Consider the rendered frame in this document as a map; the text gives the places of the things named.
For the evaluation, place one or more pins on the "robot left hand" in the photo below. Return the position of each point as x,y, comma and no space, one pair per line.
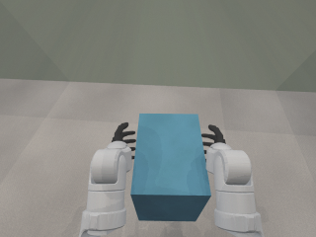
120,134

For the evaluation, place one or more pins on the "carton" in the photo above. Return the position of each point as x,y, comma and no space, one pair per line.
169,179

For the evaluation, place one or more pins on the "right robot forearm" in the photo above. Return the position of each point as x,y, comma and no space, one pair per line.
235,210

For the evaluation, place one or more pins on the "left robot forearm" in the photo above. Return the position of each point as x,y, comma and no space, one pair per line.
105,211

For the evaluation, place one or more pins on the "robot right hand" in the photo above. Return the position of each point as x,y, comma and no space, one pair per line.
217,137

